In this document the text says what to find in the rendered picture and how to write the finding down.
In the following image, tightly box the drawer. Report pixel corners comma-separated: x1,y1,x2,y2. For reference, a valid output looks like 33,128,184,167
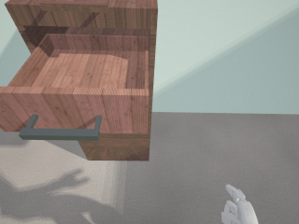
0,34,150,134

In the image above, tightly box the cabinet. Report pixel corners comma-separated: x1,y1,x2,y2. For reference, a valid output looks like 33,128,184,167
5,0,158,161

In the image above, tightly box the handle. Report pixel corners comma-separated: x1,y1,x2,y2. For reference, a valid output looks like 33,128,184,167
19,114,102,141
39,0,109,13

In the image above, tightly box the robot right hand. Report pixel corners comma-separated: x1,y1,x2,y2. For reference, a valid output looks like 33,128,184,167
221,184,259,224

